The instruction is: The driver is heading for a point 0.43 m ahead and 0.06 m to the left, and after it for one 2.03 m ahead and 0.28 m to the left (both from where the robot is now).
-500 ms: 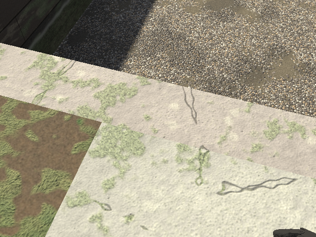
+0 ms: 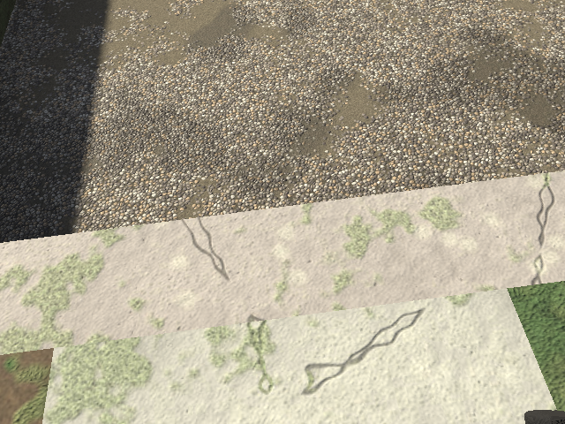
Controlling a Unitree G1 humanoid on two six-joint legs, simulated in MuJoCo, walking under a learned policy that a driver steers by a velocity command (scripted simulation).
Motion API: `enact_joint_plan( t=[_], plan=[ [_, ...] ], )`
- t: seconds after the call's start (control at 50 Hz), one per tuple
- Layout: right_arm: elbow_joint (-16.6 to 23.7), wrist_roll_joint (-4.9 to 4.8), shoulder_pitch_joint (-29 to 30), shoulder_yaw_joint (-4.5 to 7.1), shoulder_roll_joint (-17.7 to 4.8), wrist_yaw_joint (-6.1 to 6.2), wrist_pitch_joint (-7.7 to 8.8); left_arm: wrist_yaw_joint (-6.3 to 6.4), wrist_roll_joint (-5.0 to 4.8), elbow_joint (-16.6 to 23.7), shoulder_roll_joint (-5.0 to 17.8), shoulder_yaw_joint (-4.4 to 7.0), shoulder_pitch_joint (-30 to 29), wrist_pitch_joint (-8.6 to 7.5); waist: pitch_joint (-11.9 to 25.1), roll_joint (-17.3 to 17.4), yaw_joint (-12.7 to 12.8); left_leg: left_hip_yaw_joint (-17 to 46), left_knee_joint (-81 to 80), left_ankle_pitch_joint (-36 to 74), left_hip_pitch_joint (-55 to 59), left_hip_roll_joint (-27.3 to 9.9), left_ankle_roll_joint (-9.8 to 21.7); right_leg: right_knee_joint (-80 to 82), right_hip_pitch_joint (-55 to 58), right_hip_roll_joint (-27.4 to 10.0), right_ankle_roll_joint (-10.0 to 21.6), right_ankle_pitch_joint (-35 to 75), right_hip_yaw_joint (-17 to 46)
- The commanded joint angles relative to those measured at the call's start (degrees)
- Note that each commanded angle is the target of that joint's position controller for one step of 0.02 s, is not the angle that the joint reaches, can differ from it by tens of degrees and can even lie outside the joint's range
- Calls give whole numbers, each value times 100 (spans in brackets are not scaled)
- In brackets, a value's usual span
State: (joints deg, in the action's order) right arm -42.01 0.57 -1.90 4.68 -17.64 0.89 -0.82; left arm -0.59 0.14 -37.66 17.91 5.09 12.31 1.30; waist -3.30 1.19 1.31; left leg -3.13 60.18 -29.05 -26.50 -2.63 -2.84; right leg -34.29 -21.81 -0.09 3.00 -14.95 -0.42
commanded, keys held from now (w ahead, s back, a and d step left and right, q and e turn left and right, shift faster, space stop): e+shift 0.04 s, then q+shift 0.22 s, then w+q+shift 0.30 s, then w+e+shift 0.14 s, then e+shift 0.30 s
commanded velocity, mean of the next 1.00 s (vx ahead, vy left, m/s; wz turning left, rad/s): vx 0.39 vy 0.00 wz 0.00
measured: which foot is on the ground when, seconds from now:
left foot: up 0.00-0.54, down 0.56-0.90, up 0.92-1.00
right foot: down 0.00-0.54, up 0.56-0.92, down 0.94-1.00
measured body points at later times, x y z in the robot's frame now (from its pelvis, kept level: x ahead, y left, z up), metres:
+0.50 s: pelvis +0.10 +0.05 +0.01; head +0.11 +0.08 +0.45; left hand +0.20 +0.34 -0.11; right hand +0.24 -0.23 -0.09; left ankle +0.08 +0.17 -0.71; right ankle +0.03 -0.09 -0.73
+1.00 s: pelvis +0.40 +0.18 -0.03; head +0.43 +0.20 +0.41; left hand +0.53 +0.44 -0.15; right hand +0.49 -0.09 -0.14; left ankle +0.17 +0.26 -0.59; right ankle +0.55 +0.16 -0.73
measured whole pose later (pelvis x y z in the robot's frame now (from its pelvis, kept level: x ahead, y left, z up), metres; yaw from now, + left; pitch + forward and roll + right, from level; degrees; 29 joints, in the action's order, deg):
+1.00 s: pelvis +0.40 +0.18 -0.03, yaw +2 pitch +0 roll -1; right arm -42.3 0.1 -17.1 1.4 -14.7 3.3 3.4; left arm -2.7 1.6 -39.6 16.3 2.9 10.6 -4.2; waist -4.3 -2.0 0.2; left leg 0.1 81.8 -30.3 -13.0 4.0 -5.3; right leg -34.0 -31.9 9.4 9.0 -3.4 -3.4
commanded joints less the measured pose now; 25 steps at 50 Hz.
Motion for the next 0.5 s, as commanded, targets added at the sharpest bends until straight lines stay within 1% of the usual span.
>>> enact_joint_plan(
  t=[0.02, 0.04, 0.06, 0.08, 0.1, 0.14, 0.18, 0.2, 0.22, 0.24, 0.26, 0.28, 0.3, 0.32, 0.34, 0.36, 0.38, 0.42, 0.46, 0.48, 0.5],
  plan=[
    [465, 28, 246, 137, -512, 116, 136, 119, -191, 463, 1022, 301, -26, -168, 1043, -538, -134, 865, 587, 384, -1675, 125, 45, 1283, 2001, -1356, 1102, 2949, 2200],
    [453, 35, 225, 151, -520, 117, 145, 182, -192, 564, 918, 259, -177, -115, 1087, -673, -217, 874, 461, 603, -1397, 177, 20, 1282, 1773, -1209, 1028, 2977, 2112],
    [328, -3, 21, 147, -509, 97, 134, 230, -123, 640, 825, 208, -303, -78, 1240, -719, -275, 769, 448, 800, -1257, 221, -38, 1228, 1817, -1206, 1001, 3263, 1882],
    [211, -42, -113, 121, -453, 79, 116, 264, -66, 669, 747, 167, -298, -72, 1378, -695, -246, 703, 266, 926, -1100, 213, -89, 1173, 1874, -1185, 972, 3481, 1694],
    [148, -72, -135, 86, -383, 69, 95, 285, -34, 647, 684, 130, -235, -81, 1430, -658, -186, 655, 0, 1019, -975, 177, -136, 1136, 1921, -1171, 947, 3595, 1549],
    [89, -85, -123, -7, -197, 38, 55, 301, 23, 541, 510, 29, -177, -85, 1444, -702, -112, 608, -583, 1185, -553, 30, -193, 1138, 1810, -1120, 905, 3427, 1283],
    [-28, -93, -248, -78, -81, -33, 22, 266, 150, 438, 221, -117, -337, -105, 1342, -840, -119, 558, -1251, 1372, 198, -147, -192, 1262, 1347, -1050, 879, 2923, 980],
    [-60, -112, -260, -76, -134, -62, 8, 230, 211, 363, 235, -134, -350, -119, 1194, -919, -62, 480, -1458, 1430, 466, -144, -182, 1355, 1126, -1068, 899, 2614, 921],
    [-36, -134, -217, -43, -286, -75, -5, 198, 241, 303, 374, -109, -373, -127, 989, -966, -5, 408, -1545, 1384, 545, -108, -156, 1424, 980, -1127, 931, 2291, 946],
    [38, -158, -140, 9, -487, -80, -19, 186, 233, 266, 583, -53, -410, -113, 758, -1000, 47, 337, -1539, 1178, 413, -49, -119, 1443, 956, -1223, 981, 2065, 1022],
    [106, -182, -101, 50, -632, -83, -24, 192, 206, 231, 748, -1, -406, -85, 583, -1000, 101, 303, -1499, 922, 209, -17, -77, 1432, 1041, -1352, 1038, 1991, 1124],
    [143, -218, -127, 44, -648, -94, -22, 206, 153, 194, 856, 52, -259, -63, 602, -938, 218, 257, -1470, 778, -9, -38, 12, 1654, 1214, -1490, 1060, 797, 1293],
    [195, -267, -79, 36, -633, -122, -7, 210, 77, 138, 970, 103, -85, -77, 490, -958, 341, 238, -1404, 633, -346, -90, 131, 1932, 1401, -1660, 1070, -759, 1622],
    [254, -290, -21, 33, -615, -155, 22, 215, 13, 88, 1013, 123, 13, -127, 329, -1038, 391, 284, -1348, 495, -757, -169, 263, 2167, 1610, -1845, 1051, -1863, 1988],
    [284, -299, 12, 30, -585, -188, 62, 225, -21, 54, 976, 124, 52, -195, 182, -1030, 400, 349, -1292, 380, -1117, -254, 393, 2316, 1842, -1992, 1023, -2348, 2223],
    [282, -308, -16, 22, -525, -222, 116, 233, -37, 33, 913, 124, 61, -270, 92, -932, 372, 407, -1303, 312, -1359, -341, 518, 2385, 2082, -2075, 977, -2368, 2262],
    [259, -314, -86, 14, -459, -254, 176, 232, -55, 23, 860, 134, 43, -340, 78, -817, 323, 429, -1349, 294, -1471, -418, 626, 2426, 2290, -2105, 911, -2192, 2155],
    [201, -326, -255, -4, -362, -300, 253, 188, -81, 28, 811, 162, -78, -433, 152, -683, 201, 337, -1523, 367, -1264, -501, 760, 2479, 2360, -2028, 785, -1769, 1691],
    [131, -349, -478, -21, -306, -332, 263, 106, -98, 69, 800, 190, -295, -461, 234, -592, 29, 90, -1763, 541, -688, -455, 813, 2487, 2087, -1853, 676, -1457, 1111],
    [71, -358, -665, -26, -282, -341, 256, 63, -109, 92, 795, 199, -437, -459, 270, -537, -102, -85, -1936, 691, -302, -385, 831, 2414, 1881, -1749, 609, -1382, 795],
    [-48, -356, -991, -21, -252, -342, 250, 30, -127, 120, 771, 198, -629, -450, 322, -444, -314, -328, -2207, 973, 263, -254, 852, 2184, 1557, -1596, 506, -1380, 403]
  ],
)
